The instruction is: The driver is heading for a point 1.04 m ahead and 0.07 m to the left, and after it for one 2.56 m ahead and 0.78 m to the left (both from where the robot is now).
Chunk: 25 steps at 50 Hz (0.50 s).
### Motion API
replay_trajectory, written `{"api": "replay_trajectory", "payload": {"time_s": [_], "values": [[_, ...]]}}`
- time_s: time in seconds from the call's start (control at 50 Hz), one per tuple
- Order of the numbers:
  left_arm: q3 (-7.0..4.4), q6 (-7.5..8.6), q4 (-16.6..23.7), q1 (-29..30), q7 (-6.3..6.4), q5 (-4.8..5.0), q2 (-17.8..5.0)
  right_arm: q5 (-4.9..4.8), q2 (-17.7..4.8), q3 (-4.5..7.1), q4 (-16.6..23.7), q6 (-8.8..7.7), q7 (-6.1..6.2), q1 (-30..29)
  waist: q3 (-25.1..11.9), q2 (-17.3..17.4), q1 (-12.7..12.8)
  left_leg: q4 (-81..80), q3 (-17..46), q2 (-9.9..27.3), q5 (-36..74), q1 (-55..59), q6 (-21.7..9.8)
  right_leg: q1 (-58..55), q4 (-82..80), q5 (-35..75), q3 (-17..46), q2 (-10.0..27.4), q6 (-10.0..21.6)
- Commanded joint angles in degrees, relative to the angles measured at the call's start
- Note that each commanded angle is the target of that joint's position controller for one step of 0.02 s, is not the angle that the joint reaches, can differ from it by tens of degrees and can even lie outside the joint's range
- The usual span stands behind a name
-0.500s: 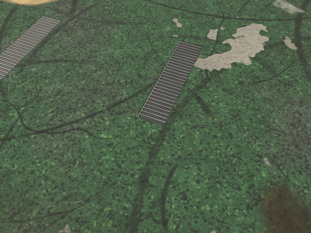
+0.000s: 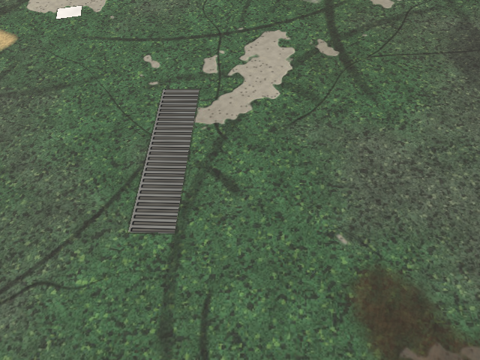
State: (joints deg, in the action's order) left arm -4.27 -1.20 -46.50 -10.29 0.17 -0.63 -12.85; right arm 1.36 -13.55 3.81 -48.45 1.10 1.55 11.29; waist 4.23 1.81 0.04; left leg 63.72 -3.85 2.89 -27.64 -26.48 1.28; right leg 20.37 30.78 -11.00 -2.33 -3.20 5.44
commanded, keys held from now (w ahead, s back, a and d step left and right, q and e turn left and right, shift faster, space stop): e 0.10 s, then no key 0.06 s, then w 0.66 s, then w+q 0.18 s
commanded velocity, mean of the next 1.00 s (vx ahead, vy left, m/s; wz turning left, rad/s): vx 0.31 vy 0.00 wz -0.16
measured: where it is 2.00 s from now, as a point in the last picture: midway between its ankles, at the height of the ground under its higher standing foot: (310, 331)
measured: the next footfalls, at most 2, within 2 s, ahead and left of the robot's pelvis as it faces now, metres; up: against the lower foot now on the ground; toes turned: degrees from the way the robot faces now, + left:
left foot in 0.36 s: +0.04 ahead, +0.12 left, +0.00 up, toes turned -8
right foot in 0.82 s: +0.27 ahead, -0.15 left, +0.00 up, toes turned -13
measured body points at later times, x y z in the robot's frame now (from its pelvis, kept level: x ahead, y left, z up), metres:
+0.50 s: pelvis +0.03 +0.03 +0.02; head +0.04 +0.05 +0.47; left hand +0.19 +0.26 -0.11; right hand -0.01 -0.24 -0.10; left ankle +0.00 +0.12 -0.73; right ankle +0.06 -0.10 -0.67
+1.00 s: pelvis +0.23 -0.07 +0.01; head +0.25 -0.09 +0.46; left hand +0.36 +0.17 -0.11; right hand +0.22 -0.33 -0.14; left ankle +0.21 +0.08 -0.65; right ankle +0.23 -0.14 -0.73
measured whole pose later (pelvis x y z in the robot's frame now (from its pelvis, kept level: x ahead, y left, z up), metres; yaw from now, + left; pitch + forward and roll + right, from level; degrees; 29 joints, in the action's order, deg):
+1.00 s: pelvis +0.23 -0.07 +0.01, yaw -6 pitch +0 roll +0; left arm -2.5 4.8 -49.7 -13.7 -0.5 -1.5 -12.2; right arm 1.2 -13.5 3.3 -52.9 -2.5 -1.5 19.7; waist 2.0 2.2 -1.3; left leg 63.1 1.0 3.1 -16.0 -26.3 -4.4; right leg 10.7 21.1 -11.2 -7.6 -2.1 4.5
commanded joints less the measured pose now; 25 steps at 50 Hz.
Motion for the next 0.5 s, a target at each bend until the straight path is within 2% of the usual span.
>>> {"api": "replay_trajectory", "payload": {"time_s": [0.02,0.06,0.1,0.16,0.2,0.24,0.3,0.32,0.34,0.36,0.38,0.4,0.42,0.44,0.46,0.48,0.5], "values": [[-1.43,0.29,3.8,-0.2,0.52,0.0,-6.8,0.97,-4.7,1.18,2.8,0.28,-0.03,4.1,-7.3,-6.0,-1.1,1.5,4.1,-0.4,5.1,-4.0,0.0,-8.0,-13.1,21.3,16.7,13.4,9.3],[-1.94,0.92,3.8,-1.8,0.03,-0.04,-8.7,0.39,-3.8,0.95,3.4,0.88,-0.15,3.9,-8.9,-4.8,-0.9,-0.9,4.8,-1.0,5.3,-3.7,0.3,-9.1,-13.2,20.1,17.7,13.1,9.2],[-2.22,0.86,3.9,-2.9,-0.06,-0.16,-9.6,0.16,-3.8,0.8,4.5,1.27,-0.02,2.1,-8.5,-6.2,-0.1,-4.5,5.4,-1.3,5.3,-4.5,0.7,-9.7,-14.2,12.8,19.8,12.8,9.0],[-1.94,0.52,4.1,-3.8,0.0,-0.56,-9.1,-0.08,-4.1,0.64,5.2,1.54,0.05,0.9,-8.2,-8.3,1.1,-9.7,5.4,-1.7,5.0,-3.4,0.8,-9.8,-16.1,2.7,21.6,12.7,8.8],[-1.93,0.34,3.8,-4.9,-0.15,-0.79,-9.3,0.27,-4.2,0.43,5.8,1.2,-0.49,0.6,-9.2,-9.3,1.7,-13.2,4.4,-2.2,3.9,-0.6,0.4,-8.9,-19.0,-12.9,23.7,12.3,8.9],[-1.88,0.11,3.9,-4.6,-0.41,-1.1,-9.6,0.35,-4.4,0.28,6.1,0.67,-1.08,0.8,-8.4,-10.1,1.6,-17.0,3.1,-3.2,1.7,3.0,-0.3,-6.9,-20.5,-20.3,25.1,12.4,8.8],[-1.79,-0.13,3.5,-3.4,-0.63,-0.85,-9.6,-0.07,-3.7,-0.1,5.0,-0.43,-1.36,5.4,-6.4,-9.0,-0.5,-27.8,1.1,-5.2,0.3,13.7,-3.3,-0.5,-20.8,-24.1,24.6,11.4,7.2],[-1.7,-0.33,3.4,-2.5,-0.47,-0.44,-9.2,-0.15,-2.8,-0.31,3.7,-0.84,-1.21,8.9,-5.1,-7.8,-2.6,-35.6,-0.2,-5.5,4.4,19.3,-4.9,2.9,-19.6,-25.7,23.5,10.1,6.0],[-1.37,-0.34,3.6,-1.3,-0.1,-0.07,-7.8,-0.02,-2.4,-0.48,2.2,-1.36,-0.81,12.6,-3.1,-6.1,-4.6,-44.0,-0.5,-5.5,7.4,25.3,-6.4,7.6,-16.7,-27.4,21.7,7.6,3.8],[-0.55,0.08,4.8,0.0,0.15,0.19,-4.6,0.56,-5.0,-0.25,1.4,-2.18,-0.13,15.8,-1.6,1.5,-5.3,-51.8,10.3,2.7,-1.5,30.2,-8.0,15.3,-5.3,-26.2,17.4,3.0,0.7],[0.63,1.26,6.3,-0.1,-0.09,0.92,-0.6,0.56,-9.7,0.42,2.1,-2.8,0.05,16.3,-2.1,10.9,-4.4,-59.1,31.7,18.2,-16.3,32.4,-11.2,22.5,10.1,-20.2,6.9,-4.9,-1.5],[-0.5,2.03,7.2,3.8,-0.34,-0.69,-5.5,1.07,-12.8,1.85,1.0,-2.87,-0.03,13.6,5.9,6.9,-3.4,-62.7,37.9,21.0,-19.8,21.7,-14.4,26.1,15.2,-12.0,10.3,-2.4,-1.6],[-1.06,2.45,6.2,2.0,-1.14,-0.85,-7.2,0.31,-10.3,1.32,1.8,-3.48,-0.11,8.6,6.9,3.3,0.4,-62.3,32.6,17.2,-14.9,20.0,-12.6,24.0,18.7,-6.1,12.5,-0.9,-1.7],[-1.34,2.75,4.2,-1.2,-1.9,-1.13,-7.9,-0.25,-8.8,1.03,2.3,-4.16,-0.53,5.9,4.5,3.3,2.0,-61.4,26.6,13.6,-8.3,21.0,-10.5,22.2,21.0,-3.0,11.2,-0.9,-2.3],[-1.48,2.75,3.0,-3.0,-2.38,-1.59,-8.0,-0.53,-8.0,0.86,2.3,-4.7,-0.89,5.8,2.1,4.1,2.2,-60.6,21.7,11.0,-3.2,22.4,-9.4,20.9,23.7,-1.6,9.3,-0.8,-2.8],[-1.39,2.66,2.5,-3.3,-2.79,-2.13,-7.4,-0.89,-6.9,0.6,1.7,-5.21,-1.04,7.1,0.9,4.3,1.8,-60.2,18.7,9.6,-0.7,22.8,-9.5,20.6,26.1,-0.4,7.4,0.1,-3.3],[-1.02,2.61,2.7,-2.2,-3.04,-2.2,-6.2,-0.91,-5.9,0.4,0.8,-5.6,-1.38,8.9,0.4,4.4,1.1,-60.1,17.3,9.0,1.1,23.4,-9.8,21.1,27.2,0.6,6.0,1.2,-3.6]]}}
Velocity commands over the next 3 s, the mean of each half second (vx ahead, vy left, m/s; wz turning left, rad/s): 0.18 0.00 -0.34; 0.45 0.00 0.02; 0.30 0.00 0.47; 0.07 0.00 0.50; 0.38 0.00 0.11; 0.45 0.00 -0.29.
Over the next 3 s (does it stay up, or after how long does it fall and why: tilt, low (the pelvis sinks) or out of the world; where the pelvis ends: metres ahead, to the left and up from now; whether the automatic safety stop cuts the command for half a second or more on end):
stays up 0.88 0.07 -0.01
